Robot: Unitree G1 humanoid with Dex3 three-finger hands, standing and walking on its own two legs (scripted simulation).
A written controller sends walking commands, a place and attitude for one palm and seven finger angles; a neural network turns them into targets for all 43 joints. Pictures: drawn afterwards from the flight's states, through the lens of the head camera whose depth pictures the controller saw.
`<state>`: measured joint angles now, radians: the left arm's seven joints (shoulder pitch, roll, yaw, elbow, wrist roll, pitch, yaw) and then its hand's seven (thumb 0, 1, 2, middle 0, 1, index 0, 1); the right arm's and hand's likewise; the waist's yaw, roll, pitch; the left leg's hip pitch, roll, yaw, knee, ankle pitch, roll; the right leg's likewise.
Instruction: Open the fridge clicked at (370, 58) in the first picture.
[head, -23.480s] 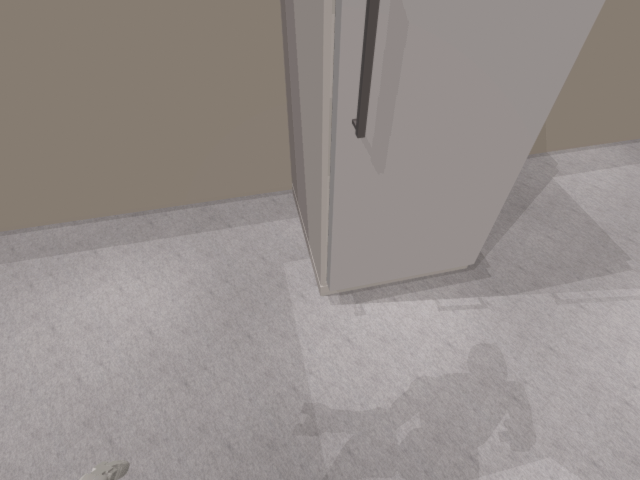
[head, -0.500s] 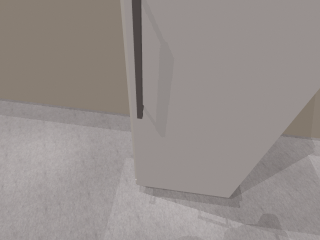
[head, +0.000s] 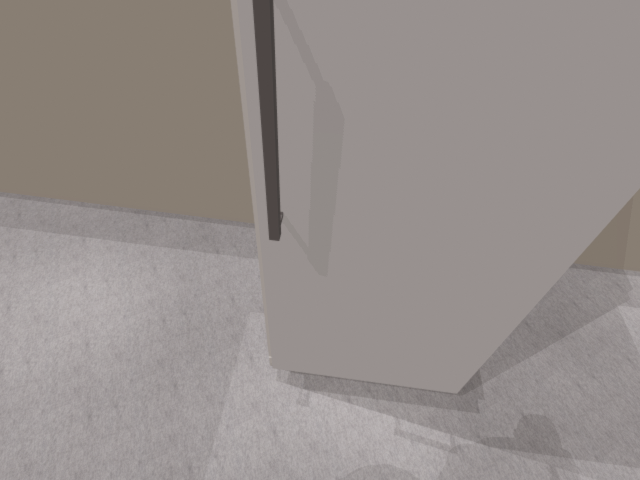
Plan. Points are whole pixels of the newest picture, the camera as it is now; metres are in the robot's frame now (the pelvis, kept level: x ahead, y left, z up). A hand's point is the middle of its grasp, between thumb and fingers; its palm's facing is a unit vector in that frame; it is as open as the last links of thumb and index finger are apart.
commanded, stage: look again from close up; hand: left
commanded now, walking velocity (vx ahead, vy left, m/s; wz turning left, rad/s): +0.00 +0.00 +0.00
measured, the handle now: (273, 137) +0.50 +0.11 +0.17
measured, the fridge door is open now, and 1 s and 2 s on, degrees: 0 0 0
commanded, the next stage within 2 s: raise the hand to about handle height in 0.86 s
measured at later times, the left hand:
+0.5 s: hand out of the picture +0.01 +0.17 -0.18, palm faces +0.02 -0.99 -0.16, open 7.4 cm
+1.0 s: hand out of the picture +0.02 +0.17 -0.18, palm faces +0.06 -0.99 -0.16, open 7.4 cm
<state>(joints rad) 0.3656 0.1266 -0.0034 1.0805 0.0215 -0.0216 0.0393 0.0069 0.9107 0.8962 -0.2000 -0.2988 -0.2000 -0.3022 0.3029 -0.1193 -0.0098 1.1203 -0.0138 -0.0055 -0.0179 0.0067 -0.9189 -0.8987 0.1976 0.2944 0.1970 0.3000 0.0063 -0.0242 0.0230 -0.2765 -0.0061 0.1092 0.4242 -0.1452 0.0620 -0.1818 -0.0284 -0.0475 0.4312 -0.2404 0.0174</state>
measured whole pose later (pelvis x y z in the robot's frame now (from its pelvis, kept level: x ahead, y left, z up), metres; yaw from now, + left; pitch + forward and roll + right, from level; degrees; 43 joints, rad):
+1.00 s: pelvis +0.03 +0.01 +0.00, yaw +0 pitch -1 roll -1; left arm 0.37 0.15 -0.01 0.95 -0.02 0.04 0.04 0.01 0.91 0.90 -0.20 -0.30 -0.20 -0.30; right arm 0.29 -0.15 0.01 1.08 0.00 -0.02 -0.02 0.01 -0.92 -0.90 0.20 0.29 0.20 0.30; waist 0.00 -0.02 0.04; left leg -0.23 -0.02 0.11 0.43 -0.19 0.07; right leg -0.12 -0.04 -0.05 0.41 -0.27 0.03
